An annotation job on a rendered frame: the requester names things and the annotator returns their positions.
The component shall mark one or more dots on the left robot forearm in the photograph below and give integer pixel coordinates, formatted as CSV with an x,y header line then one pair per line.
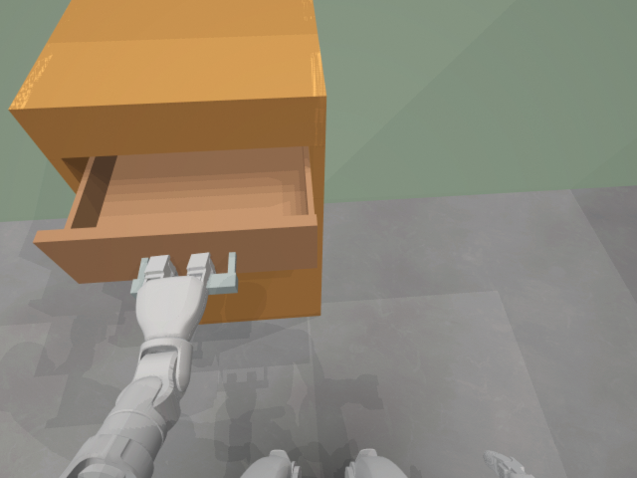
x,y
134,431

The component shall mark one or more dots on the cabinet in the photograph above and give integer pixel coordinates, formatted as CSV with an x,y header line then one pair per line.
x,y
122,77

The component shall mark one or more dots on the robot right thigh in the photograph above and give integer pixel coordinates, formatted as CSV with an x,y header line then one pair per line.
x,y
373,467

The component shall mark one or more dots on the robot left hand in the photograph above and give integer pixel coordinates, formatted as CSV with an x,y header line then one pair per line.
x,y
168,305

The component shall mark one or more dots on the left robot shin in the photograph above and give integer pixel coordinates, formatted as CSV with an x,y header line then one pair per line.
x,y
279,453

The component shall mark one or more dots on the robot right hand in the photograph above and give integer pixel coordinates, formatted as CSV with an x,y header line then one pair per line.
x,y
504,466

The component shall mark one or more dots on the drawer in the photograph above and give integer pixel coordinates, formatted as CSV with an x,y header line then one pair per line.
x,y
256,202

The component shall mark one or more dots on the handle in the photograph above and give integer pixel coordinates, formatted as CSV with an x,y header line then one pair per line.
x,y
226,283

